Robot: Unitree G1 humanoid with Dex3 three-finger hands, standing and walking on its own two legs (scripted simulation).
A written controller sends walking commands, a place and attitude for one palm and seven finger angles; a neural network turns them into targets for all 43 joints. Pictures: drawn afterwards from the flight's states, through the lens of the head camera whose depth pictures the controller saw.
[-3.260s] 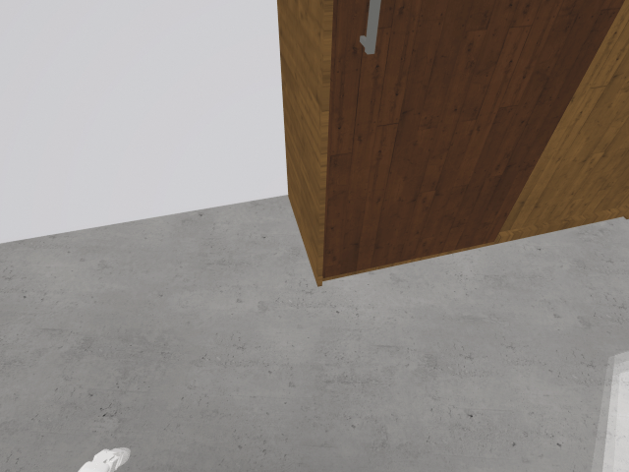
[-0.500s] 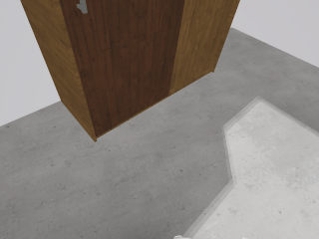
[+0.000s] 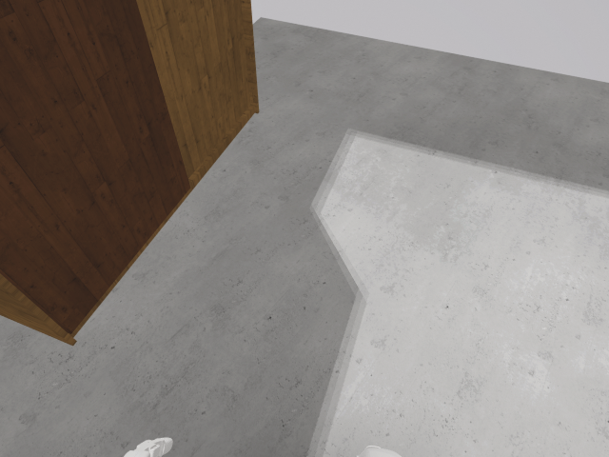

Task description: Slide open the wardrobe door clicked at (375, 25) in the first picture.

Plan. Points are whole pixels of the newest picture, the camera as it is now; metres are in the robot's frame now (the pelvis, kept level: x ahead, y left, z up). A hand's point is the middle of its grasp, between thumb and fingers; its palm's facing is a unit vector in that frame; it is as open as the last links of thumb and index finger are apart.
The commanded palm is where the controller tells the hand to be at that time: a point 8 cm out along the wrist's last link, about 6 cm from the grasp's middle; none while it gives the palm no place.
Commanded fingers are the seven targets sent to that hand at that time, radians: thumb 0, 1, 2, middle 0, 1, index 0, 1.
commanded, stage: walk to a spot facing it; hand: left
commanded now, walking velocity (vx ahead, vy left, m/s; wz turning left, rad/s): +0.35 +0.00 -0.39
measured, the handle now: out of the picture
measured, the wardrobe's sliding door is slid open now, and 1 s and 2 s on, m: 0.00 0.00 0.00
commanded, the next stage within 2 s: turn to face it in 1.12 s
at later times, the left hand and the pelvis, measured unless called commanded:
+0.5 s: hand (191, 455) +0.17 +0.17 -0.20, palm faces -0.03 -0.98 -0.17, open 7.3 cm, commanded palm none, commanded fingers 0.00 0.90 0.90 -0.20 -0.30 -0.20 -0.30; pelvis +0.20 -0.02 -0.02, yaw -8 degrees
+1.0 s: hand (218, 265) +0.51 +0.17 -0.18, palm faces -0.27 -0.95 -0.12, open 7.4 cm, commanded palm none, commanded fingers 0.00 0.90 0.90 -0.20 -0.30 -0.20 -0.30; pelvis +0.40 +0.02 +0.00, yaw -20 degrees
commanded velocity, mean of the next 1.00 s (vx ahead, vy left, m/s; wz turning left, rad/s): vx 0.32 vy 0.00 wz -0.33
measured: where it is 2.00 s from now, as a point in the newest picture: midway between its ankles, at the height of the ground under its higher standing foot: (309, 344)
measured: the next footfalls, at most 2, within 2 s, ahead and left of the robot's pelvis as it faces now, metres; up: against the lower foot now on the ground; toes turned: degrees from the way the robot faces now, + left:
right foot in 0.10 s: +0.11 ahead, -0.16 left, +0.00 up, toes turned -10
left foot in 0.52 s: +0.37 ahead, +0.06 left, +0.00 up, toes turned +1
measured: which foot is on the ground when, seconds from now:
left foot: down 0.00-0.10, up 0.12-0.50, down 0.52-1.00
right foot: up 0.00-0.08, down 0.10-0.54, up 0.56-1.00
